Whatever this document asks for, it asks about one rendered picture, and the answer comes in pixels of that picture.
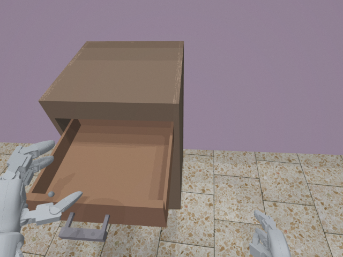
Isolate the right robot hand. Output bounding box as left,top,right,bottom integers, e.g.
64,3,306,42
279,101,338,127
249,210,291,257

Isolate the left robot hand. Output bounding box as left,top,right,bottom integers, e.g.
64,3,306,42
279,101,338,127
0,140,83,233

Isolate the cabinet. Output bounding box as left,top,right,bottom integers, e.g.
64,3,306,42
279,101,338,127
38,41,184,209

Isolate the robot left forearm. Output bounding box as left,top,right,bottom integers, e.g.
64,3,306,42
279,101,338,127
0,232,25,257

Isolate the handle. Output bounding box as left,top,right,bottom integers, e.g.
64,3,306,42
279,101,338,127
58,212,110,242

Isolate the drawer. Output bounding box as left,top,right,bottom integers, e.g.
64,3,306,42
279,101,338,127
26,119,174,228

